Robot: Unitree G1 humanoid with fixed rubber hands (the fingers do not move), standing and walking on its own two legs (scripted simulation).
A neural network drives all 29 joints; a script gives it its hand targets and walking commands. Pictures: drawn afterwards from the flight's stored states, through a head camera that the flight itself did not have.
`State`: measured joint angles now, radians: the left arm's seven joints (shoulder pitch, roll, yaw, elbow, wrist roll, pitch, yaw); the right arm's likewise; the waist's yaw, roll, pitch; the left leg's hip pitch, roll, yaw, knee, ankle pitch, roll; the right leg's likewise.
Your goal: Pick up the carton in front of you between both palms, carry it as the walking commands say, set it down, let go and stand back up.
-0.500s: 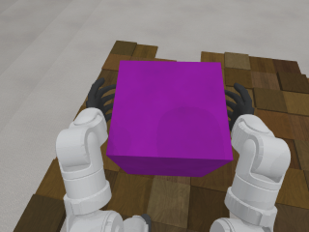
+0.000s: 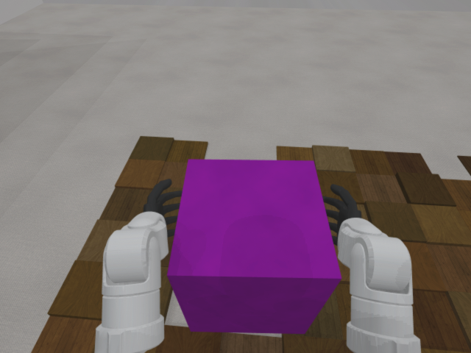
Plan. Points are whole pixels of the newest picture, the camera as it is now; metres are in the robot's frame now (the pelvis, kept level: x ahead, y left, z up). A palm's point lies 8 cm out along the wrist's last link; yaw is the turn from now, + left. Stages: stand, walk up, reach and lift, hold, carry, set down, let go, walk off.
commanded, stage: carry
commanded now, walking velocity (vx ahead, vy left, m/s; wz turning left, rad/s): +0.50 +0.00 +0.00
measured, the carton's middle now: (249, 250) +0.29 +0.00 +0.02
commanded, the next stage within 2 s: none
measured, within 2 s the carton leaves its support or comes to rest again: neither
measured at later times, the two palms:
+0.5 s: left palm (185, 83) +0.69 +0.16 +0.13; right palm (305, 83) +0.69 -0.13 +0.14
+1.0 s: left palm (207, 56) +1.01 +0.14 +0.07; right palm (294, 55) +1.03 -0.16 +0.06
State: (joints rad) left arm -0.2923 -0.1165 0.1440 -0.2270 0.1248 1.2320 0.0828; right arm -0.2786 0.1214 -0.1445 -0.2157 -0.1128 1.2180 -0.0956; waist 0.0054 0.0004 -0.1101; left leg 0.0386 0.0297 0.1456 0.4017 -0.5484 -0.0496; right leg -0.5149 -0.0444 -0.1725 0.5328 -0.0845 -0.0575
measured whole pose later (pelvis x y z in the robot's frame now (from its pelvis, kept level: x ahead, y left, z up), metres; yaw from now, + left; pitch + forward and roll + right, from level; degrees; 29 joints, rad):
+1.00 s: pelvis +0.66 -0.02 -0.01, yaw +0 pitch +7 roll +1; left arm -0.57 -0.05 0.21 0.04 0.07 1.15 0.12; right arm -0.62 0.02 -0.20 0.08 -0.05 1.18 -0.14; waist 0.04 0.01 0.02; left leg -0.67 0.02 0.02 1.17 -0.41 0.01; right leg -0.37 0.02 -0.07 0.48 -0.23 -0.08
